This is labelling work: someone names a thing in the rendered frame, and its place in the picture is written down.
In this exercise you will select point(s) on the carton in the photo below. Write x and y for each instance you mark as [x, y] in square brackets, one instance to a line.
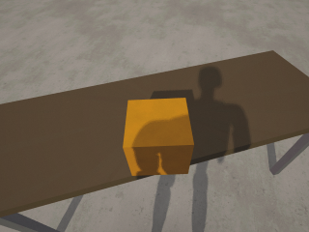
[158, 137]

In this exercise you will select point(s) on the table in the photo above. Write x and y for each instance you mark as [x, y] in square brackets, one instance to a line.
[62, 145]

